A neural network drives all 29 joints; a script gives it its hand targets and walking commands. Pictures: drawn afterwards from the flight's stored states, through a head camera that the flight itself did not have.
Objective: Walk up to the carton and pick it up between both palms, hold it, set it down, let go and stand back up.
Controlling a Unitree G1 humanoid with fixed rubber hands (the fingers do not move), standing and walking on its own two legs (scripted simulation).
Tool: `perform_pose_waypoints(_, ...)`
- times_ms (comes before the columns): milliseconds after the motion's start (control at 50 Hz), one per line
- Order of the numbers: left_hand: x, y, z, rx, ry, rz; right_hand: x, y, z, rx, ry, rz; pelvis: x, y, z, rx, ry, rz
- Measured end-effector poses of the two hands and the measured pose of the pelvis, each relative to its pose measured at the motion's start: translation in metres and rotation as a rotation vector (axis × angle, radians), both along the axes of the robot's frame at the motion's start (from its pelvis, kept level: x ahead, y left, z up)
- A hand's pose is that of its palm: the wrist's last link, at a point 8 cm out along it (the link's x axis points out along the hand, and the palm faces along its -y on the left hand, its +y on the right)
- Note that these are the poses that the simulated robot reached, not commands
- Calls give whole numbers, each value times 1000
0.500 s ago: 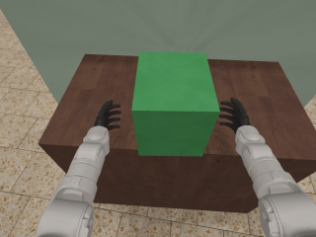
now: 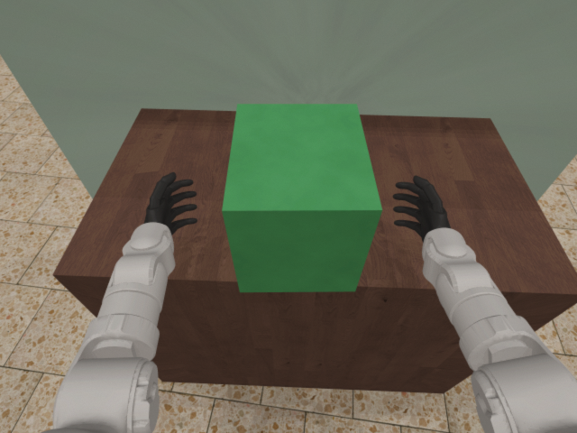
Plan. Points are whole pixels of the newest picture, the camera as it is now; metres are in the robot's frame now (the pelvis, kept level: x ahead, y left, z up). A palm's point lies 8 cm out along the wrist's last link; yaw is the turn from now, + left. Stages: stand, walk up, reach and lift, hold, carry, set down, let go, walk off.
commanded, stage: set down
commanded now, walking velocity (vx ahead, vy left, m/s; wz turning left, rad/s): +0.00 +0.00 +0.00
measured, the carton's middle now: (297, 199) +0.47 +0.03 +0.04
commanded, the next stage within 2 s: let go in 0.82 s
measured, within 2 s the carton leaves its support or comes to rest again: neither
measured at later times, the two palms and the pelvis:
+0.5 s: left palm (157, 322) +0.26 +0.22 +0.01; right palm (436, 320) +0.28 -0.17 +0.00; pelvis -0.03 +0.00 +0.00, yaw +0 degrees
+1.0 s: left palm (150, 360) +0.21 +0.22 -0.01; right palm (455, 355) +0.23 -0.19 +0.00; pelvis -0.02 -0.01 +0.00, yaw +0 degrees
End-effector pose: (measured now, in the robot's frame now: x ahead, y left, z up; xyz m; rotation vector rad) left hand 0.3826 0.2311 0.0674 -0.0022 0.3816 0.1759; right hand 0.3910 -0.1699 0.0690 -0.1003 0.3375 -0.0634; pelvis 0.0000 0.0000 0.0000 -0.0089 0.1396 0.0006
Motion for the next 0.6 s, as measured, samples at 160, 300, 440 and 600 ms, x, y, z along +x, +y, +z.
perform_pose_waypoints(160, -49, -6, -32, -5, 143, -37, -38, 1, -20, 18, 40, -16, 3, 6, 3, -4, -90, 5)
perform_pose_waypoints(300, -87, -6, -52, 13, 200, -23, -77, 8, -53, -7, 158, 16, -12, 3, 2, -1, -100, 16)
perform_pose_waypoints(440, -111, -15, -50, 49, 213, -72, -101, 8, -61, 21, 170, 25, -26, 0, 1, -5, -93, 14)
perform_pose_waypoints(600, -147, -9, -67, 41, 278, -23, -132, -17, -68, 8, 169, -47, -30, -4, -1, -2, -139, 3)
